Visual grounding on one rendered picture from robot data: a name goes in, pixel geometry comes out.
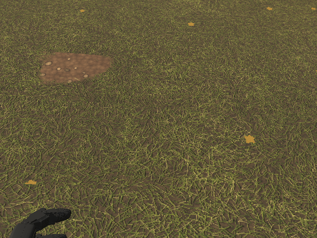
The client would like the left robot hand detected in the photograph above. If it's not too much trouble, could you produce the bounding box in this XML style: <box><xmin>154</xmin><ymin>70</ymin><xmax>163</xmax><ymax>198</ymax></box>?
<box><xmin>9</xmin><ymin>207</ymin><xmax>71</xmax><ymax>238</ymax></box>

